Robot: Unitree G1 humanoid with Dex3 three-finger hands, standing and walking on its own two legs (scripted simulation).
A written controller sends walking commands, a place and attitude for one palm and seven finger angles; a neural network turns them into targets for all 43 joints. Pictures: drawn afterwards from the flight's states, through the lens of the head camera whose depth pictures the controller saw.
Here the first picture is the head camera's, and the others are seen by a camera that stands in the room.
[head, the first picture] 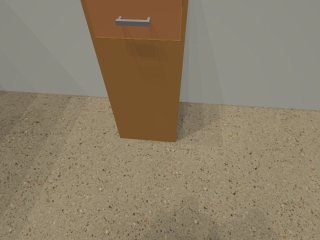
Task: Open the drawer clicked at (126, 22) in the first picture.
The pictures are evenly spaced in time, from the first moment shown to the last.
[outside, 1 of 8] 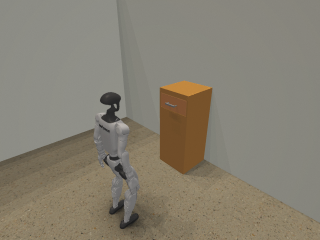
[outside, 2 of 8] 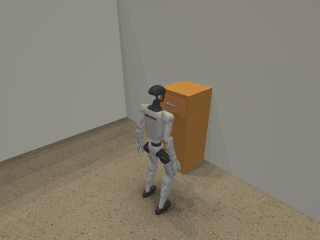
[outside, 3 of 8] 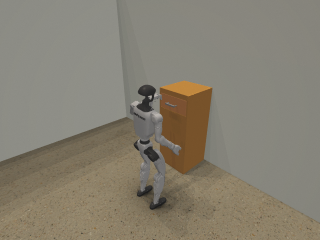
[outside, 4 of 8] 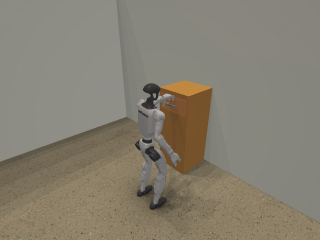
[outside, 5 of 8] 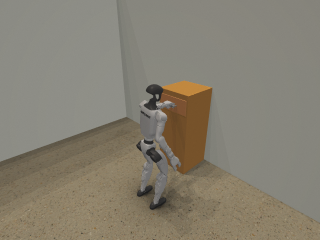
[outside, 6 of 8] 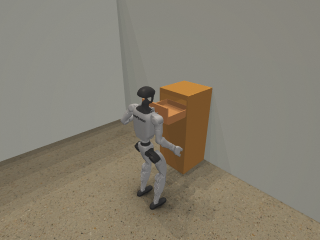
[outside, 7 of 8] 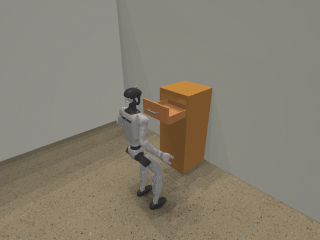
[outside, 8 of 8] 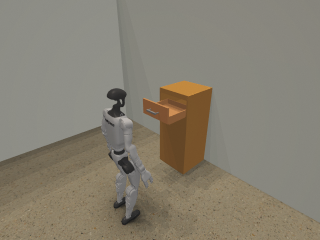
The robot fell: no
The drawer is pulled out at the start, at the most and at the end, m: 0.00 0.30 0.28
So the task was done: yes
